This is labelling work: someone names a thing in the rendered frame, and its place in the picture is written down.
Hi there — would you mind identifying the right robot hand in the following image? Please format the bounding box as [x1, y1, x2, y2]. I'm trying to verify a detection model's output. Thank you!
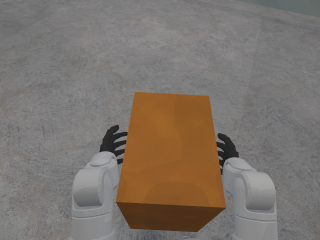
[216, 133, 239, 175]

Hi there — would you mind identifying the carton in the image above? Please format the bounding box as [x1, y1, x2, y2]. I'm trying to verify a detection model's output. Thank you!
[116, 92, 226, 232]

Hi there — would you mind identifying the left robot hand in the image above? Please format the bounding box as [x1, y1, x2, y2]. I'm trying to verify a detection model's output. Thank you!
[99, 125, 128, 165]

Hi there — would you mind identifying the right robot forearm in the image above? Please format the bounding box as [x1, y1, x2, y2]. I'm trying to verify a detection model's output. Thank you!
[222, 157, 278, 240]

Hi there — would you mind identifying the left robot forearm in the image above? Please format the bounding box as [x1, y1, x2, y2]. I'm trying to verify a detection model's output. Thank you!
[67, 151, 120, 240]

